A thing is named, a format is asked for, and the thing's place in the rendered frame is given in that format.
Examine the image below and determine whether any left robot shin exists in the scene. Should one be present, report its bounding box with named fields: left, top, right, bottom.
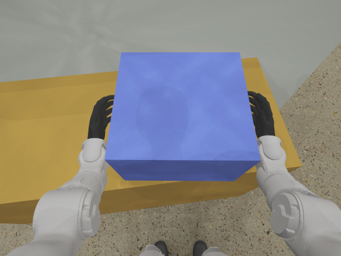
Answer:
left=144, top=245, right=161, bottom=252

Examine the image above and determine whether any robot left upper arm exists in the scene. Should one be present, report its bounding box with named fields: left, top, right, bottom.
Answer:
left=6, top=189, right=100, bottom=256

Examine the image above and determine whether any robot right upper arm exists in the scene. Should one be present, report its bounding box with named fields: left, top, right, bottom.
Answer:
left=270, top=191, right=341, bottom=256

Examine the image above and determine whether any carton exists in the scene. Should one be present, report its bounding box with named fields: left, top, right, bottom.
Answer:
left=104, top=52, right=261, bottom=181

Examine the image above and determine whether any right robot forearm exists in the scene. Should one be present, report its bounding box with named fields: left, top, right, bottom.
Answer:
left=255, top=135, right=321, bottom=211

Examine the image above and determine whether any robot right hand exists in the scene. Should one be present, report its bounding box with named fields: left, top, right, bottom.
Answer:
left=248, top=91, right=275, bottom=138

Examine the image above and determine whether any left robot forearm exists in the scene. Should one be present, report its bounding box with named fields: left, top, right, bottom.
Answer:
left=33, top=138, right=109, bottom=236

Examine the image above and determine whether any pedestal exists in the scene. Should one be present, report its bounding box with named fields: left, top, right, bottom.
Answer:
left=0, top=57, right=302, bottom=224

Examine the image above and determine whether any robot left hand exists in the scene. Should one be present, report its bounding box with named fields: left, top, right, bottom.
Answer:
left=87, top=95, right=115, bottom=140

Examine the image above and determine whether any left robot foot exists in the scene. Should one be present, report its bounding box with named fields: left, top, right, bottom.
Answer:
left=154, top=241, right=168, bottom=256

